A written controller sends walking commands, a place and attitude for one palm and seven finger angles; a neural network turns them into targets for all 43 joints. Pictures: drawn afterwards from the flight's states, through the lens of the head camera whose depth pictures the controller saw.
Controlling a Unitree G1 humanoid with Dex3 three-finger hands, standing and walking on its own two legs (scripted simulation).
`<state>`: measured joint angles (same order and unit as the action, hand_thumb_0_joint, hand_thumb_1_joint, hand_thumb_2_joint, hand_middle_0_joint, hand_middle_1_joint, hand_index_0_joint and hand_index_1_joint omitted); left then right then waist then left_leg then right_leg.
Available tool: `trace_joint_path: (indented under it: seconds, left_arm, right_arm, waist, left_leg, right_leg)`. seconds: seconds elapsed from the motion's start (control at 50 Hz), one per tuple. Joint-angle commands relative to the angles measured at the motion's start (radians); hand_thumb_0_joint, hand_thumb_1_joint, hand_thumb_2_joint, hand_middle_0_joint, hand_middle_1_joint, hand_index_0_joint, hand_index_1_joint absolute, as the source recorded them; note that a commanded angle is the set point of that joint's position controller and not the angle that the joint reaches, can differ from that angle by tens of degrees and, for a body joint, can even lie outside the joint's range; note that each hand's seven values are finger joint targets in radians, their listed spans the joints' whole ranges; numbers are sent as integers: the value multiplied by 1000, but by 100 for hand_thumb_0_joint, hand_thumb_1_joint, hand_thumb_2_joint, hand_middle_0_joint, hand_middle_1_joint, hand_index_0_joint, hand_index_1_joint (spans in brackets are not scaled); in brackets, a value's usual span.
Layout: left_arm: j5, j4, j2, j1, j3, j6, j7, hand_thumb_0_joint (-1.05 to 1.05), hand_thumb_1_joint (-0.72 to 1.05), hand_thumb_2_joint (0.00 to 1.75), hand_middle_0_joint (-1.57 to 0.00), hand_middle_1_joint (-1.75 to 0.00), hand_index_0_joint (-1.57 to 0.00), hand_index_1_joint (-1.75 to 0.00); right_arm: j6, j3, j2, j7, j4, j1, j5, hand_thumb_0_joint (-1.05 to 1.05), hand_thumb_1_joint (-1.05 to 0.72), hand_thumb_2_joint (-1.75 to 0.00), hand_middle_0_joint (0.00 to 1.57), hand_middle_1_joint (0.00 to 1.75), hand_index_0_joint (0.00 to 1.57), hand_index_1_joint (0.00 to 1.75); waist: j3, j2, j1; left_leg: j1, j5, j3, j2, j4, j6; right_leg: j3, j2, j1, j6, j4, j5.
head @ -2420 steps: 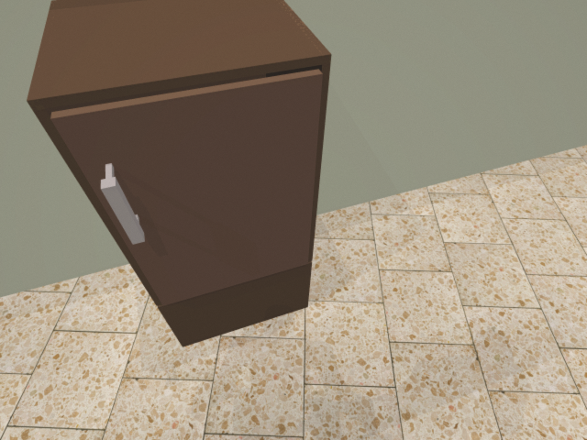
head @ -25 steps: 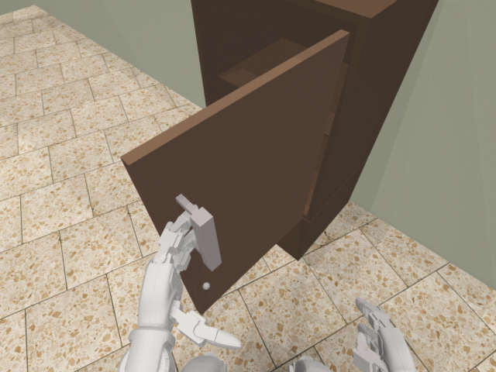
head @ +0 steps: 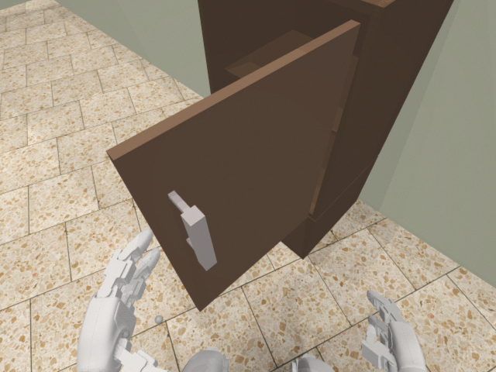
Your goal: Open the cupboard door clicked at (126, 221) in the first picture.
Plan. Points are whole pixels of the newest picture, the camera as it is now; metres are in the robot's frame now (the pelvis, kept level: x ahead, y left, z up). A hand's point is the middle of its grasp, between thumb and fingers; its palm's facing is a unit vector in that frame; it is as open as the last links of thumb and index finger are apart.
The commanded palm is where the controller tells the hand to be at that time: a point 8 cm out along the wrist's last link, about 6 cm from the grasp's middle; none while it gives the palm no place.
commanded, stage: slide the hand sideways off the handle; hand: left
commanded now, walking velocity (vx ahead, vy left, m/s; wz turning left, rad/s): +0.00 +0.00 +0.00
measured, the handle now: (192, 232) +0.30 +0.11 +0.07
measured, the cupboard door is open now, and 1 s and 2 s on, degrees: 86 86 86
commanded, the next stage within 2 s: draw the hand back to the body in 0.14 s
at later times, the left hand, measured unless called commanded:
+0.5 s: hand (121, 311) +0.18 +0.16 +0.11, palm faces +0.05 -1.00 -0.07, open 16.3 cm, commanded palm +0.14 +0.22 +0.12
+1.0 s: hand (42, 286) +0.19 +0.23 +0.16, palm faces +0.25 -0.89 -0.37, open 14.3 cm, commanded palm +0.15 +0.28 +0.19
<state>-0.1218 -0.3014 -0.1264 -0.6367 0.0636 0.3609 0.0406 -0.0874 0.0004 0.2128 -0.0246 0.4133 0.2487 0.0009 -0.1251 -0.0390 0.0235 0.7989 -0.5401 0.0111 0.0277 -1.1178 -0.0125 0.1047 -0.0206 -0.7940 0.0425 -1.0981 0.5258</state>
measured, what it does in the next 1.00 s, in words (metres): rises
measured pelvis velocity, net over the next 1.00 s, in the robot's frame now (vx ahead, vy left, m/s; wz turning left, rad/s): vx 0.02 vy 0.03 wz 0.00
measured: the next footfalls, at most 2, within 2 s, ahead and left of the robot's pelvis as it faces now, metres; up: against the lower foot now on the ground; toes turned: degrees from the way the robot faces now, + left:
none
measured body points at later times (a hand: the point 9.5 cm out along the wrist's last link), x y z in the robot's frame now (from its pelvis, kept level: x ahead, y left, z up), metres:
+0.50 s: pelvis +0.00 +0.01 +0.01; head +0.03 -0.01 +0.46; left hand +0.17 +0.22 +0.12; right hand +0.18 -0.22 -0.06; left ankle +0.01 +0.13 -0.66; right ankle +0.01 -0.10 -0.66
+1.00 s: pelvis +0.02 +0.03 +0.06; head +0.01 +0.01 +0.51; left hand +0.17 +0.28 +0.18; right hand +0.21 -0.19 -0.01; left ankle +0.01 +0.13 -0.66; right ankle +0.01 -0.09 -0.66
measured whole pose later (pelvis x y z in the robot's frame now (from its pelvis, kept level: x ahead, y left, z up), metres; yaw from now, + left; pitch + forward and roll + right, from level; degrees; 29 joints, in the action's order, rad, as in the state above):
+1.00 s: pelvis +0.02 +0.03 +0.06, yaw +0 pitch +2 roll -1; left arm -0.04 -0.47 -0.31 -0.65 -0.12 0.03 -0.11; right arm -0.13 -0.05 0.21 -0.11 0.51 0.25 -0.02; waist -0.07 -0.07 0.05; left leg 0.36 -0.41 -0.01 0.01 -0.74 0.02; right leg 0.08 -0.02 -0.35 0.00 -0.69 0.37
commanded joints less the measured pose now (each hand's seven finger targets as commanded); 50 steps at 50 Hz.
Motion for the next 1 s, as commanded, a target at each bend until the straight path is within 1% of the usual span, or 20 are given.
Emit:
trace_joint_path:
  seconds: [0.0,0.08,0.16,0.2,0.3,0.36,0.42,0.48,0.54,0.6,0.66,0.72,0.74,0.76,0.78,0.8,0.92,0.94,0.96,0.98]
  left_arm:
    - [-34,-209,-60,-69,-70,83,42,0,-50,30,-15,-30,-15,-30]
    - [-61,-220,-86,-67,-97,94,87,0,-50,30,-15,-30,-15,-30]
    - [-74,-233,-76,6,-72,102,104,0,-50,30,-15,-30,-15,-30]
    - [-75,-217,-90,8,-93,96,98,0,-50,30,-15,-30,-15,-30]
    - [-76,-308,-155,-28,-167,47,65,0,-50,30,-15,-30,-15,-30]
    - [-88,-318,-140,-30,-165,0,56,0,-50,30,-15,-30,-15,-30]
    - [-108,-270,-118,-37,-160,-38,67,0,-50,30,-15,-30,-15,-30]
    - [-116,-241,-146,-20,-188,-67,86,0,-50,30,-15,-30,-15,-30]
    - [-121,-292,-167,0,-205,-75,101,0,-50,30,-15,-30,-15,-30]
    - [-136,-330,-202,-11,-258,-74,102,0,-50,30,-15,-30,-15,-30]
    - [-155,-353,-208,9,-279,-74,111,0,-43,33,-15,-30,-15,-30]
    - [-169,-343,-202,28,-278,-93,125,0,-32,37,-16,-30,-16,-30]
    - [8,-369,-390,25,-324,-155,-9,0,-29,39,-16,-30,-16,-30]
    - [23,-380,-285,-4,-272,-194,-65,0,-26,40,-16,-30,-16,-30]
    - [34,-373,-270,-4,-261,-219,-91,0,-22,42,-16,-30,-16,-30]
    - [55,-364,-240,-22,-234,-235,-109,0,-18,43,-16,-30,-16,-30]
    - [92,-380,-309,30,-296,-263,-176,0,2,52,-17,-30,-17,-30]
    - [95,-401,-309,55,-294,-261,-180,0,6,54,-17,-30,-17,-30]
    - [96,-380,-323,55,-318,-264,-187,0,9,55,-17,-30,-17,-30]
    - [98,-401,-342,86,-333,-260,-192,0,13,57,-17,-30,-17,-30]
  right_arm:
    - [-56,44,95,-16,-166,-59,-9,0,-90,-90,20,30,20,30]
    - [-63,49,102,-26,-162,-56,-13,0,-90,-90,20,30,20,30]
    - [-80,43,109,-32,-165,-52,-14,0,-90,-90,20,30,20,30]
    - [-83,45,109,-35,-162,-55,-14,0,-90,-90,20,30,20,30]
    - [-72,43,100,-41,-186,-53,-25,0,-90,-90,20,30,20,30]
    - [-69,37,93,-46,-184,-53,-36,0,-90,-90,20,30,20,30]
    - [-73,30,99,-53,-173,-59,-40,0,-90,-90,20,30,20,30]
    - [-80,24,110,-58,-164,-69,-41,0,-90,-90,20,30,20,30]
    - [-98,18,113,-59,-164,-63,-40,0,-90,-90,20,30,20,30]
    - [-111,15,108,-62,-155,-60,-42,0,-90,-90,20,30,20,30]
    - [-126,10,107,-61,-140,-59,-47,0,-90,-90,20,30,20,30]
    - [-141,6,114,-60,-126,-65,-50,0,-90,-90,20,30,20,30]
    - [-118,14,116,-88,-118,-61,-35,0,-90,-90,20,30,20,30]
    - [-113,2,95,-96,-123,-63,-27,0,-90,-90,20,30,20,30]
    - [-113,3,98,-98,-116,-66,-26,0,-90,-90,20,30,20,30]
    - [-107,-3,93,-95,-103,-62,-24,0,-90,-90,20,30,20,30]
    - [-94,-14,101,-99,-71,-102,-16,0,-90,-90,20,30,20,30]
    - [-99,-17,103,-100,-69,-103,-14,0,-90,-90,20,30,20,30]
    - [-100,-17,100,-101,-57,-105,-13,0,-90,-90,20,30,20,30]
    - [-104,-19,107,-102,-52,-113,-11,0,-90,-90,20,30,20,30]
  waist:
    - [-159,86,-9]
    - [-158,73,-14]
    - [-144,55,-29]
    - [-147,74,-25]
    - [-221,3,19]
    - [-184,0,9]
    - [-105,79,-9]
    - [-39,93,-10]
    - [-63,23,0]
    - [-107,10,18]
    - [-92,-37,19]
    - [-56,-14,10]
    - [-79,-12,48]
    - [-34,-23,23]
    - [-16,9,21]
    - [7,-22,17]
    - [27,22,25]
    - [22,-2,22]
    - [28,11,27]
    - [26,-30,30]
  left_leg:
    - [-6,236,9,-52,115,26]
    - [6,223,12,-52,101,28]
    - [10,190,18,-51,90,30]
    - [21,177,17,-50,83,30]
    - [-66,222,9,-52,144,30]
    - [-111,231,12,-49,187,31]
    - [-101,201,18,-46,207,32]
    - [-101,169,23,-42,233,32]
    - [-159,186,21,-43,265,32]
    - [-205,255,23,-41,287,30]
    - [-244,280,25,-41,316,25]
    - [-266,278,33,-36,341,24]
    - [-295,285,11,-21,384,34]
    - [-320,288,6,-31,400,34]
    - [-326,297,11,-29,407,34]
    - [-348,321,8,-23,419,35]
    - [-453,363,18,-11,527,37]
    - [-478,370,17,-12,544,37]
    - [-491,366,17,-10,559,36]
    - [-505,388,16,-13,573,34]
  right_leg:
    - [-121,10,208,-29,191,-304]
    - [-127,11,193,-27,192,-265]
    - [-118,14,140,-24,190,-181]
    - [-127,13,135,-24,199,-146]
    - [-116,18,223,-16,214,-191]
    - [-90,25,234,-22,241,-219]
    - [-96,23,236,-34,293,-182]
    - [-99,22,236,-31,333,-107]
    - [-87,23,256,-27,336,-135]
    - [-67,28,314,-23,325,-233]
    - [-46,35,324,-21,331,-272]
    - [-33,40,327,-23,353,-274]
    - [-99,7,370,-12,421,-265]
    - [-84,1,367,-17,448,-264]
    - [-79,-1,374,-18,464,-273]
    - [-67,-3,384,-20,460,-293]
    - [-46,4,484,-24,529,-318]
    - [-47,1,498,-24,540,-324]
    - [-45,2,512,-25,554,-320]
    - [-48,0,540,-20,567,-336]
